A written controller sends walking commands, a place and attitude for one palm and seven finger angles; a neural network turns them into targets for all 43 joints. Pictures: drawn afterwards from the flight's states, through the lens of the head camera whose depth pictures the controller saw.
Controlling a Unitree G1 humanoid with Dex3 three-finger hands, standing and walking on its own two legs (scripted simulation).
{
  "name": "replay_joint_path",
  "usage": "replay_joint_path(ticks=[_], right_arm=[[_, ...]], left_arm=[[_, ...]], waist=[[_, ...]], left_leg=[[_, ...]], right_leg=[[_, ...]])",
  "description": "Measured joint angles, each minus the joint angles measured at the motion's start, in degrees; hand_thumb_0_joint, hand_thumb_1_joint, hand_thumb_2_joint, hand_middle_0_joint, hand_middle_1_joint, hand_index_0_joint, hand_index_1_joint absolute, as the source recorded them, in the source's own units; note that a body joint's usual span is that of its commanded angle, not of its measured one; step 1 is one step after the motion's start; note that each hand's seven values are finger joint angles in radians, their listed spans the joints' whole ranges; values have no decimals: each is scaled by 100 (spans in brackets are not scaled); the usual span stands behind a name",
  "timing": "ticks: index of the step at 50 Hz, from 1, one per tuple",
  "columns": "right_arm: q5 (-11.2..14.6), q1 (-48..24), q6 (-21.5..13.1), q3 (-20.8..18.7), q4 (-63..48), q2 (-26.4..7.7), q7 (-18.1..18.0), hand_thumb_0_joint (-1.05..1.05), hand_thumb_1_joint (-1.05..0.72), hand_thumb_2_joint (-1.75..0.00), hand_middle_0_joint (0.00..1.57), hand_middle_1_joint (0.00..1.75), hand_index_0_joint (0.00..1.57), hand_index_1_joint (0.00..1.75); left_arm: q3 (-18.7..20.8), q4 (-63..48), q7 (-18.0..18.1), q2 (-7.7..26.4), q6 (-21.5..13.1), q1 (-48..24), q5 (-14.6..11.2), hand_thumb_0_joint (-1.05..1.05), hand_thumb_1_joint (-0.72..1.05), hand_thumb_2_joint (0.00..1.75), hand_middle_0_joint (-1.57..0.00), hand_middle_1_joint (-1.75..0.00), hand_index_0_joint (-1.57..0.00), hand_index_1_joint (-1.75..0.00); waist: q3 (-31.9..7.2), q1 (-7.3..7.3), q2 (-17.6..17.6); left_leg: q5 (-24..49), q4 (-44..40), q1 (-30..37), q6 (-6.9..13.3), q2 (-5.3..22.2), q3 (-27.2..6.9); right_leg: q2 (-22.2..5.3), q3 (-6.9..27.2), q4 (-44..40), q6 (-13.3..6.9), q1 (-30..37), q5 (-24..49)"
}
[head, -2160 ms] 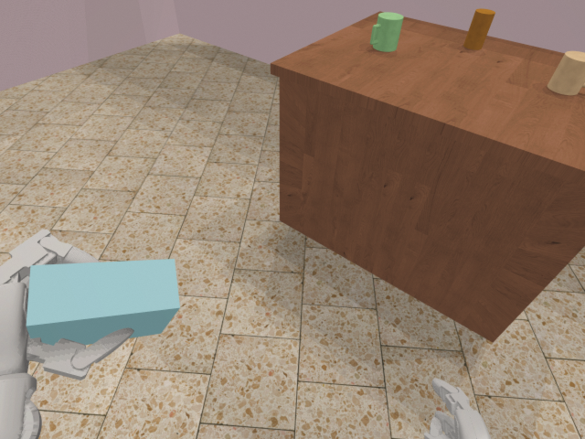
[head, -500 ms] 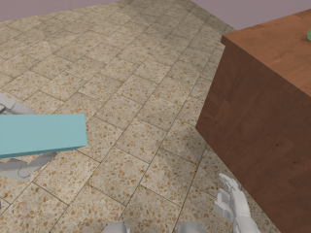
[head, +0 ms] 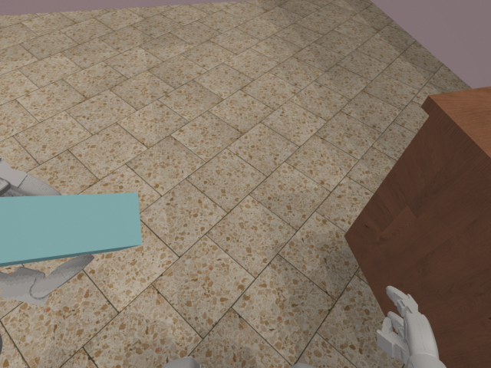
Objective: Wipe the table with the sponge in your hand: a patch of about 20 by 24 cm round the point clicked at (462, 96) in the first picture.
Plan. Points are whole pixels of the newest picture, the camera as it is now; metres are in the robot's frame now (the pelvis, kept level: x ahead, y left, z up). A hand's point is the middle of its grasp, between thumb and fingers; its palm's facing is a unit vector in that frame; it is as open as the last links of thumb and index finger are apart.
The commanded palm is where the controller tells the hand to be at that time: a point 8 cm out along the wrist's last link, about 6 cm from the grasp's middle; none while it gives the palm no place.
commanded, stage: turn to face it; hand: left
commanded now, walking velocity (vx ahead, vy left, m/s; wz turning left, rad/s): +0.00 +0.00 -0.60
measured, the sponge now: (87, 228) +0.24 +0.19 +0.17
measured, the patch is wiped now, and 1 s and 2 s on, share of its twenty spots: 0.00 0.00 0.00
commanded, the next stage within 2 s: none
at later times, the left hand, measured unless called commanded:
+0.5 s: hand (141, 218) +0.25 +0.13 +0.19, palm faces +0.26 -0.87 -0.41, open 9.8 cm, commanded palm +0.20 +0.19 +0.20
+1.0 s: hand (222, 224) +0.25 +0.04 +0.19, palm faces +0.00 -0.88 -0.48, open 9.8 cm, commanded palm +0.21 +0.10 +0.20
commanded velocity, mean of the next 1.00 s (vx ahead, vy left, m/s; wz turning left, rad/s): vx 0.00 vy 0.00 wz -0.60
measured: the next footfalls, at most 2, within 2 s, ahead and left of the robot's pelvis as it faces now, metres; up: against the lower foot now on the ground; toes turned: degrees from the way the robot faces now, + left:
right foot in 0.28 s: +0.09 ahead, -0.14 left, +0.00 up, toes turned -8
left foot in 0.70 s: +0.03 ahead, +0.07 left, +0.00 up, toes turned -10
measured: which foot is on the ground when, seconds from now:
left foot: down 0.00-0.30, up 0.32-0.68, down 0.70-1.00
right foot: up 0.00-0.26, down 0.28-0.72, up 0.74-1.00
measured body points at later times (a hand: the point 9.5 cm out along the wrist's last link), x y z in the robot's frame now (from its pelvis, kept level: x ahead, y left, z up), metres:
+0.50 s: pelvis +0.00 -0.07 +0.02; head +0.02 -0.09 +0.47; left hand +0.23 +0.17 +0.21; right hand +0.16 -0.31 -0.07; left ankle -0.01 +0.08 -0.65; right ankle +0.05 -0.14 -0.72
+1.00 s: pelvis -0.06 -0.07 +0.01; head -0.04 -0.10 +0.46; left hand +0.24 +0.09 +0.21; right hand +0.00 -0.31 -0.09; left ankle -0.01 +0.08 -0.72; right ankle -0.09 -0.18 -0.71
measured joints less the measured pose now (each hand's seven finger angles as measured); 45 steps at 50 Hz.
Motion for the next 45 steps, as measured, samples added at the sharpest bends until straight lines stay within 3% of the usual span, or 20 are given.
replay_joint_path(ticks=[2,4,10,14,15,16,18,20,22,25,29,33,35,37,39,41,45], right_arm=[[49,-93,-55,41,50,168,115,1,-91,-90,20,30,20,30],[88,-99,-100,157,97,328,226,1,-91,-90,20,30,20,30],[79,180,-288,560,173,665,266,1,-90,-90,20,30,21,30],[56,274,-365,730,226,745,222,1,-90,-90,21,30,21,30],[51,238,-370,741,252,712,225,1,-90,-90,21,30,21,30],[42,178,-359,735,311,659,223,1,-90,-90,21,30,21,30],[25,58,-289,689,462,565,239,1,-90,-90,21,30,21,30],[7,-50,-186,654,528,470,247,1,-90,-90,21,30,21,30],[-3,-94,-96,611,489,384,241,1,-90,-90,21,30,21,30],[-6,-38,14,487,358,252,232,1,-90,-90,21,30,21,30],[16,133,159,300,213,21,227,1,-91,-90,21,30,21,30],[68,277,317,188,141,-166,241,1,-91,-90,20,30,20,30],[83,330,368,178,88,-211,246,1,-91,-90,20,30,20,30],[76,341,396,190,60,-131,229,1,-91,-90,20,30,20,30],[64,393,356,219,30,9,212,1,-91,-90,20,30,20,30],[75,471,274,251,20,164,243,1,-91,-90,20,30,20,30],[94,550,110,441,72,419,371,1,-91,-90,20,30,20,30]], left_arm=[[79,143,-75,138,-58,-122,38,0,-46,98,-79,-133,-78,-132],[120,202,-120,162,-34,-94,42,0,-46,98,-79,-133,-78,-132],[-72,302,-170,-172,38,174,21,0,-46,98,-79,-133,-78,-132],[-180,789,-195,-314,157,-127,84,0,-46,99,-79,-133,-78,-132],[-219,948,-207,-394,174,-285,119,0,-46,99,-79,-133,-78,-132],[-285,1109,-217,-500,203,-457,146,0,-46,99,-79,-133,-78,-132],[-423,1352,-236,-669,287,-710,137,0,-46,99,-79,-133,-78,-132],[-494,1390,-240,-759,342,-722,106,0,-46,99,-79,-133,-78,-132],[-515,1270,-265,-731,290,-545,76,0,-46,99,-79,-133,-78,-132],[-466,985,-323,-505,143,-197,36,-1,-46,99,-79,-133,-78,-132],[-260,725,-331,-166,-33,95,-6,-1,-46,99,-79,-133,-78,-132],[-129,704,-297,-94,-41,78,-3,-1,-46,99,-79,-133,-78,-133],[-121,692,-291,-137,-5,19,5,0,-46,99,-79,-133,-78,-133],[-110,740,-313,-170,9,-83,31,-1,-46,99,-79,-133,-78,-133],[-108,836,-327,-223,50,-126,116,-1,-46,99,-79,-133,-78,-133],[-163,911,-335,-307,93,-145,171,-1,-46,99,-79,-133,-78,-133],[-327,929,-324,-451,161,-154,199,-1,-46,99,-79,-133,-78,-133]], waist=[[6,-14,28],[-50,15,94],[-282,337,347],[-352,609,506],[-338,655,612],[-321,652,716],[-321,642,706],[-292,556,606],[-290,401,506],[-360,210,364],[-504,157,227],[-595,207,159],[-605,218,164],[-526,269,47],[-503,316,71],[-478,324,220],[-371,425,544]], left_leg=[[-190,94,-16,61,67,-153],[-169,-71,77,-3,161,-268],[32,-599,479,-227,381,-318],[-213,-213,495,-426,546,-215],[-340,27,416,-468,651,-216],[-675,315,300,-471,689,-294],[-1292,1279,-51,-494,463,-549],[-1302,2201,-323,-545,219,-697],[-1182,2579,-430,-581,87,-734],[-1074,2233,-330,-598,14,-722],[-1142,1247,-15,-558,-30,-718],[-1118,120,413,-462,-64,-712],[-826,-655,747,-368,-6,-640],[-209,-800,825,-282,-12,-475],[-269,-689,862,-252,89,-322],[-364,-631,922,-275,258,-262],[-415,-564,1022,-404,679,-22]], right_leg=[[344,373,969,36,-448,-285],[548,469,1126,42,-707,-72],[765,411,-720,9,-415,850],[887,323,-1960,10,235,1370],[981,310,-1994,-219,248,1486],[1056,293,-1880,-440,189,1477],[1077,371,-1772,-698,59,1440],[1096,520,-1921,-766,45,1566],[1146,652,-2144,-791,59,1745],[1250,831,-2459,-830,50,1990],[1412,1072,-2752,-855,-48,2269],[1558,1280,-2893,-817,-166,2485],[1650,1351,-2821,-770,-254,2529],[1667,1472,-2430,-607,-407,2128],[1629,1307,-1247,-356,-725,1205],[1481,1030,-252,-191,-881,830],[1106,610,-414,-15,-547,708]])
